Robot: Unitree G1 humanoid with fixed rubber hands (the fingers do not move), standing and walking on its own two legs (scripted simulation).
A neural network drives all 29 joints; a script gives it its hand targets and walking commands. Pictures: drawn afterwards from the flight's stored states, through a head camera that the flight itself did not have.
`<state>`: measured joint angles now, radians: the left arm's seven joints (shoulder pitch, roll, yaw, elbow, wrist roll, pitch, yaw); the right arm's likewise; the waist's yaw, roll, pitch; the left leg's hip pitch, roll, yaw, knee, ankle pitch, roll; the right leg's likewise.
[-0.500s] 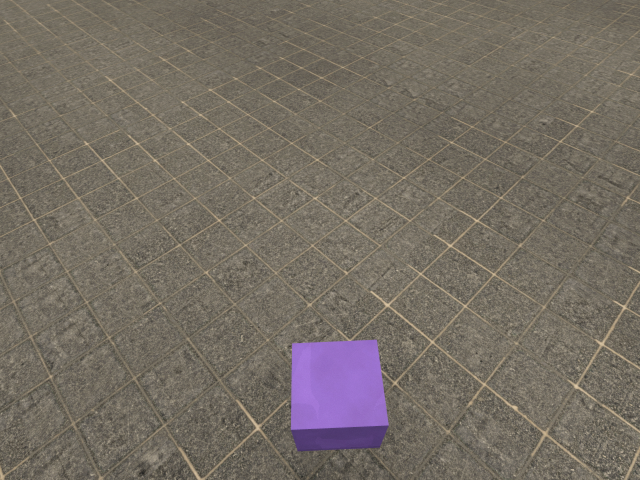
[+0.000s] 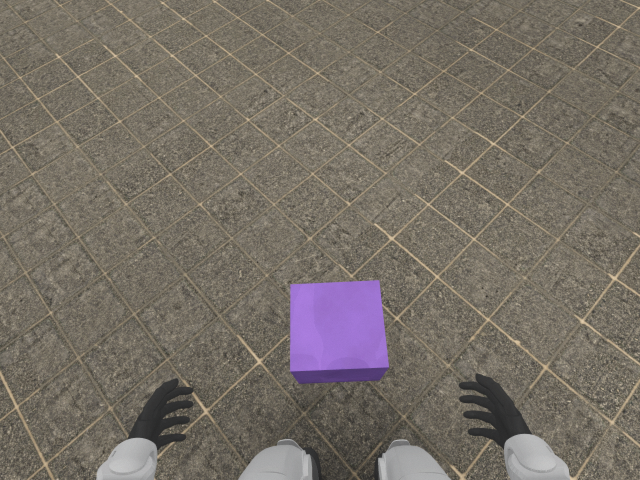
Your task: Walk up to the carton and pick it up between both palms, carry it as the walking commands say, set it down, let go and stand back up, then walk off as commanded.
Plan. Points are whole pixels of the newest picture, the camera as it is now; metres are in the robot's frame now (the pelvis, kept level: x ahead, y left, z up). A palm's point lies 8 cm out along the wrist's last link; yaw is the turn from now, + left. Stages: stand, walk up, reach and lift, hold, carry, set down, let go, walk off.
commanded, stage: reach and lift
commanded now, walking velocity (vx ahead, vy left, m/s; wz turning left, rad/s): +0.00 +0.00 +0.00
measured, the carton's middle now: (337, 334) +0.42 +0.01 -0.63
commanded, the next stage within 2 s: none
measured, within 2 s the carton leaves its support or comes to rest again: neither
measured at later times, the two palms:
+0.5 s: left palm (187, 343) +0.30 +0.24 -0.15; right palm (475, 342) +0.30 -0.21 -0.17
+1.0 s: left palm (216, 284) +0.41 +0.23 -0.20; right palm (442, 279) +0.42 -0.19 -0.22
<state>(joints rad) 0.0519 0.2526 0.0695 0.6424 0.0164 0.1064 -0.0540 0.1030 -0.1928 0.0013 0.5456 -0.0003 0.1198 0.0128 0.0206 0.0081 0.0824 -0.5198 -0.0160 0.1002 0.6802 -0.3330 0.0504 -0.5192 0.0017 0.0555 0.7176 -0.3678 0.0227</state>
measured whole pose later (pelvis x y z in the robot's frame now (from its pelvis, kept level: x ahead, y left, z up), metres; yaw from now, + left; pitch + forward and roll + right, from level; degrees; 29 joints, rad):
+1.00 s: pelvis -0.05 +0.00 -0.08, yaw +2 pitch +47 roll +1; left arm -0.94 0.25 0.27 0.79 -0.05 0.10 -0.02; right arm -0.93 -0.27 -0.21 0.81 0.02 0.09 -0.02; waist 0.02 0.00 -0.07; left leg -1.49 -0.01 0.10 0.96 -0.28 0.06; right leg -1.49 0.00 0.05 1.01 -0.33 0.02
